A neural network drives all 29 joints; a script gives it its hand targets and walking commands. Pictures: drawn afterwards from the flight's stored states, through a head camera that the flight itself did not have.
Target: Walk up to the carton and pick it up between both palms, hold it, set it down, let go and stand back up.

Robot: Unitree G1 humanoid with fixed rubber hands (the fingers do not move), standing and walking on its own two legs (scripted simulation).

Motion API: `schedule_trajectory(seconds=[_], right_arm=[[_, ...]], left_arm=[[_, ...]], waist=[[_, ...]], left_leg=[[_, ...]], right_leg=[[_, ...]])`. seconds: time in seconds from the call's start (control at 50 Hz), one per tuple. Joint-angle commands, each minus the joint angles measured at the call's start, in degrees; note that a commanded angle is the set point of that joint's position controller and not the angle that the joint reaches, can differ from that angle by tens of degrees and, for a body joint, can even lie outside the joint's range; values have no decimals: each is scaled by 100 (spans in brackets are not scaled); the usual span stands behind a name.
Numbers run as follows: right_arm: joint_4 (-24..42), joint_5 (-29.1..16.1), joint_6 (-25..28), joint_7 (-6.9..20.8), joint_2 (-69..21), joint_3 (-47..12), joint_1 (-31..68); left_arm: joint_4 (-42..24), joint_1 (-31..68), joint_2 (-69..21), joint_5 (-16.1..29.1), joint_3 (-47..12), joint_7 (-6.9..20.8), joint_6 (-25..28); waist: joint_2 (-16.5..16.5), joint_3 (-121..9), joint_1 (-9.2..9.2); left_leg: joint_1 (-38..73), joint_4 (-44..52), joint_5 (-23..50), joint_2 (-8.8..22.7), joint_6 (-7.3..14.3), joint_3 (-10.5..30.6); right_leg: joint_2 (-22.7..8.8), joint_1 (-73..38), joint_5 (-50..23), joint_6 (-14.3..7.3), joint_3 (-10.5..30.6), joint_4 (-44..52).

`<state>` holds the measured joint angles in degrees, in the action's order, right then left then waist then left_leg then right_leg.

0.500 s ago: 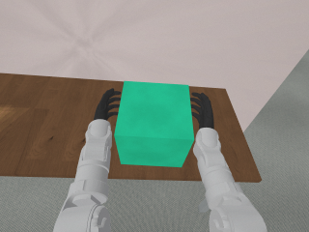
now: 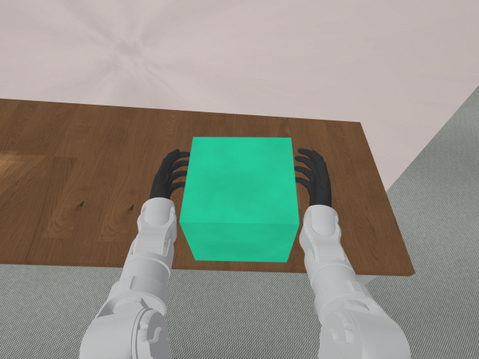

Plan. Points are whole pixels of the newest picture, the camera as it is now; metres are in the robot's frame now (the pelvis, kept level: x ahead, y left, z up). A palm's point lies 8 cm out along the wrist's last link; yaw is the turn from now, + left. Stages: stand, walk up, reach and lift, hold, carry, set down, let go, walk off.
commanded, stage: set down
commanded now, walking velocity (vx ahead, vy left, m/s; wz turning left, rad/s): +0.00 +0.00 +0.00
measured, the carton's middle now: (241, 201) +0.38 +0.01 +0.00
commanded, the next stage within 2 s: none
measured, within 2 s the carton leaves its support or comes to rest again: rests again in 1.80 s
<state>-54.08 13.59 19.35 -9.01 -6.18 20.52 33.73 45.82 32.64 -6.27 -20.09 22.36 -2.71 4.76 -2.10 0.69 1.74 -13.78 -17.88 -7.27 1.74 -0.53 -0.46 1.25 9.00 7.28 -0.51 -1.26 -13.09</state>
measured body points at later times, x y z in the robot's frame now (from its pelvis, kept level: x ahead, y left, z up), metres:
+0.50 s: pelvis +0.01 +0.00 +0.00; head +0.09 +0.01 +0.44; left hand +0.38 +0.16 -0.02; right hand +0.40 -0.11 +0.01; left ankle +0.02 +0.12 -0.75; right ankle -0.01 -0.11 -0.75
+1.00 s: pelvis +0.01 +0.00 -0.02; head +0.11 +0.00 +0.42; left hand +0.38 +0.16 -0.05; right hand +0.40 -0.11 -0.02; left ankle +0.02 +0.12 -0.75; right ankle -0.01 -0.11 -0.75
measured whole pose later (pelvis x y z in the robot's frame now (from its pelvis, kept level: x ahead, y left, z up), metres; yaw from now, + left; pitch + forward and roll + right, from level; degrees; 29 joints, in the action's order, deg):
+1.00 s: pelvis +0.01 +0.00 -0.02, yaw -1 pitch +19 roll -2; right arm -65.4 21.5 30.7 -9.2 -5.8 25.7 38.3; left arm 69.9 36.4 -1.0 -13.4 22.1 -7.1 27.4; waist 1.4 -7.1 1.6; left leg -36.8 -28.1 -10.5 2.7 -0.3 -1.2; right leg 1.6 32.2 10.8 -0.4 -1.9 -23.7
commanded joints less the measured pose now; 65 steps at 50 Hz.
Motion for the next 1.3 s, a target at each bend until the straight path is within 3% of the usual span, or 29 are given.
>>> schedule_trajectory(seconds=[0.0,0.28,0.7,1.28], right_arm=[[368,576,560,829,-3493,-1935,3398],[-376,908,778,796,-3910,-1800,3163],[-998,1338,1158,777,-4049,-1521,2940],[-2065,1666,1503,798,-3941,-985,3209]], left_arm=[[-299,3420,-3423,-15,-2188,510,712],[408,3626,-3375,-3,-1997,334,1535],[1152,3745,-3167,47,-1848,174,2467],[2440,4142,-2740,167,-1474,149,3199]], waist=[[320,-3362,-4],[355,-3858,23],[446,-4516,-29],[376,-4649,-97]], left_leg=[[995,-172,1827,-88,-149,-492],[368,-336,1923,-68,-132,-493],[-270,-844,2229,-9,-238,-420],[-1478,-1613,1174,-58,-171,-413]], right_leg=[[51,-923,-1854,106,-322,-235],[24,-778,-2306,111,-182,-527],[64,-141,-2619,104,-163,-1075],[96,996,-1517,135,-163,-1877]])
